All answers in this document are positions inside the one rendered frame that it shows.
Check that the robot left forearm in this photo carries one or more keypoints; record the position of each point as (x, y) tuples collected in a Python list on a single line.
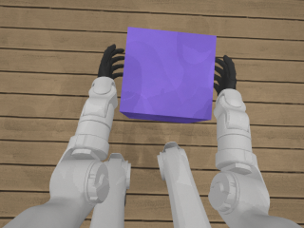
[(90, 141)]

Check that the left robot thigh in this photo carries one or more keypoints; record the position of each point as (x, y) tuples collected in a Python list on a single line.
[(110, 213)]

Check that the robot right upper arm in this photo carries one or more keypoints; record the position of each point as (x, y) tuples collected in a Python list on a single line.
[(244, 202)]

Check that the carton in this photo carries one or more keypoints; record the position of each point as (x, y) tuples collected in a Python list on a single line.
[(168, 76)]

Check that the robot right forearm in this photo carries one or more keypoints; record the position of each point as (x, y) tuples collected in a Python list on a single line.
[(235, 151)]

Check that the robot left hand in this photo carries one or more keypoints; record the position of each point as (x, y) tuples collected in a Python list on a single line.
[(106, 67)]

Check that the robot right shin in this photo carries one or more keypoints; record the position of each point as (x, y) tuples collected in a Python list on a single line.
[(174, 144)]

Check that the robot right hand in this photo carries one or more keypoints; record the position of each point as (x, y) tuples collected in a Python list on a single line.
[(227, 78)]

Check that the robot left upper arm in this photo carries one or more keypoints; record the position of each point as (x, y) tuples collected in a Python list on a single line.
[(76, 186)]

